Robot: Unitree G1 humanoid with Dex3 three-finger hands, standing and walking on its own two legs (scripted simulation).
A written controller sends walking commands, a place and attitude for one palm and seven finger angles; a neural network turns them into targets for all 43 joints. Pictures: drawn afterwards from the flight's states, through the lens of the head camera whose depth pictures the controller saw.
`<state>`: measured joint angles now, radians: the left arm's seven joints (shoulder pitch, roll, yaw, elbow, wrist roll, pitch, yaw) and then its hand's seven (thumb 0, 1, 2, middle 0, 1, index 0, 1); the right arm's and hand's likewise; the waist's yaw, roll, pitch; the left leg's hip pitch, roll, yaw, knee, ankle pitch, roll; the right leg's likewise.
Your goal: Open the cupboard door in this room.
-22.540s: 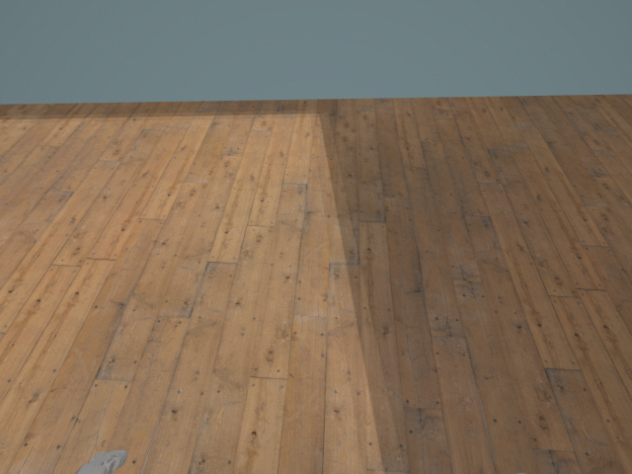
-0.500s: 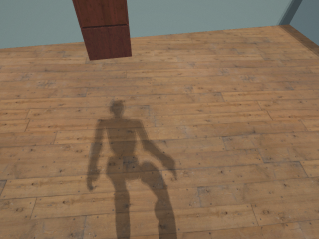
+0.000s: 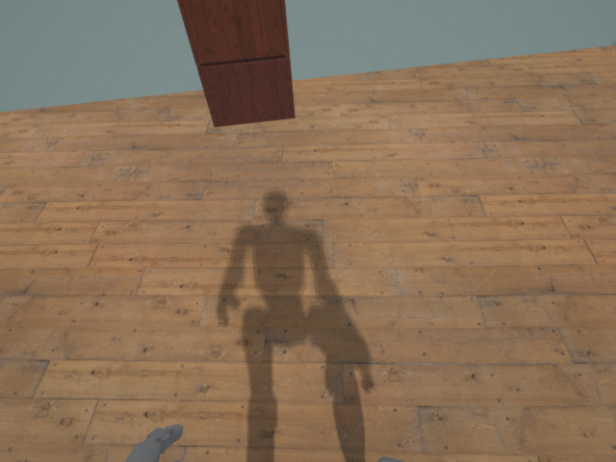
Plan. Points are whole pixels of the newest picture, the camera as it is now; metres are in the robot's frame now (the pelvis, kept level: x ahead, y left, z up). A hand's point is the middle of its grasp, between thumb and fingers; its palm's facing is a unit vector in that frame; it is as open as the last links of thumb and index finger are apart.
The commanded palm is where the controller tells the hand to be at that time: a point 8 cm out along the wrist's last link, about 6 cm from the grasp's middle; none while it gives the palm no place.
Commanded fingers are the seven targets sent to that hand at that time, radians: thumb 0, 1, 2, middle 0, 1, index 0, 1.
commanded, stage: turn or walk to find it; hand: left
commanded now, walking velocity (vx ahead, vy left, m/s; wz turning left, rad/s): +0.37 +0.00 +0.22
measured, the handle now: out of the picture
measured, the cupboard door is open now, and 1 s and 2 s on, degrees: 0 0 0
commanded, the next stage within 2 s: stand and wait in 1.36 s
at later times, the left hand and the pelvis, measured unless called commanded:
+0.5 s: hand out of the picture +0.03 +0.14 -0.15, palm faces +0.26 -0.96 -0.13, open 7.3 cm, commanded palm none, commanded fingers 0.00 0.90 0.90 -0.20 -0.30 -0.20 -0.30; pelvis +0.18 +0.03 +0.01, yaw +7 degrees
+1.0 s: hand (190, 263) +0.49 +0.26 -0.13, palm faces +0.08 -0.98 -0.20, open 7.4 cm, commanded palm none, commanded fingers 0.00 0.90 0.90 -0.20 -0.30 -0.20 -0.30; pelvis +0.38 +0.06 +0.02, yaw +5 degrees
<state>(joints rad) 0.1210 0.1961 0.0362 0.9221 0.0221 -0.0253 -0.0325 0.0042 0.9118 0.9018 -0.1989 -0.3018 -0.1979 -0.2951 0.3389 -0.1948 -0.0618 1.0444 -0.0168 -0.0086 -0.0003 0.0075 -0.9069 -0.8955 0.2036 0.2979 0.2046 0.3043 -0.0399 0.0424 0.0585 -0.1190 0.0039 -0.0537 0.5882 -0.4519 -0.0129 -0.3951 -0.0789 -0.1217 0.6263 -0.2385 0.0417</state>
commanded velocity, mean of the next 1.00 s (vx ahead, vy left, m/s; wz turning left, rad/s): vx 0.38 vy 0.00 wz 0.04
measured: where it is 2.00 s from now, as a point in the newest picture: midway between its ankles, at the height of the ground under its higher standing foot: (308, 324)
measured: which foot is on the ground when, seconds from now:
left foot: up 0.00-0.50, down 0.52-1.00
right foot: down 0.00-0.54, up 0.56-1.00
